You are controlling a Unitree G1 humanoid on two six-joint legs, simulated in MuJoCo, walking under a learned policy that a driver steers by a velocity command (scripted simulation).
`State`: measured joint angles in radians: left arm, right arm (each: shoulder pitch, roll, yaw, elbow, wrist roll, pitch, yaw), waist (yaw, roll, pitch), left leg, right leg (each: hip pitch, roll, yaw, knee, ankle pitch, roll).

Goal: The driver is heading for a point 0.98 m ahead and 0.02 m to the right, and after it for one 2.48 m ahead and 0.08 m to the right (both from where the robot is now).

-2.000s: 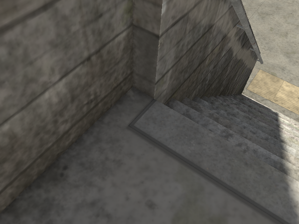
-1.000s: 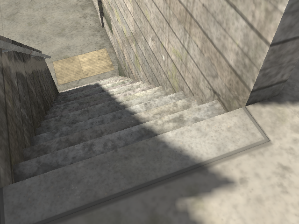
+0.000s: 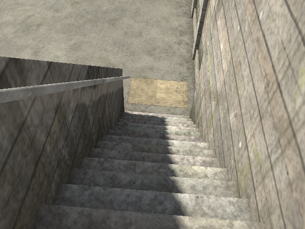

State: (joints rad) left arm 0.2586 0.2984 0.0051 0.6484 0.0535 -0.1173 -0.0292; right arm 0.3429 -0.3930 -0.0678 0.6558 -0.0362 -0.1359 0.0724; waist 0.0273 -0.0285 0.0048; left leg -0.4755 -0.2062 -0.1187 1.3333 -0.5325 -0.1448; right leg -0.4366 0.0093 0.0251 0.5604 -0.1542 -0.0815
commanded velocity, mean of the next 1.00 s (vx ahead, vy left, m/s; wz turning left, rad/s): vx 0.75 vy -0.01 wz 0.07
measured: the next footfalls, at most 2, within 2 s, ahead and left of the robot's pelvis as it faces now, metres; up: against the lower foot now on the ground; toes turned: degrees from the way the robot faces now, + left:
left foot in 0.32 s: +0.12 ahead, +0.16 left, +0.00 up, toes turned +20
right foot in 0.76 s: +0.37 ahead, +0.06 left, -0.21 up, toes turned +9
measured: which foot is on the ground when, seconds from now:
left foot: up 0.00-0.30, down 0.32-0.76, up 0.78-1.00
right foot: down 0.00-0.32, up 0.34-0.74, down 0.76-1.00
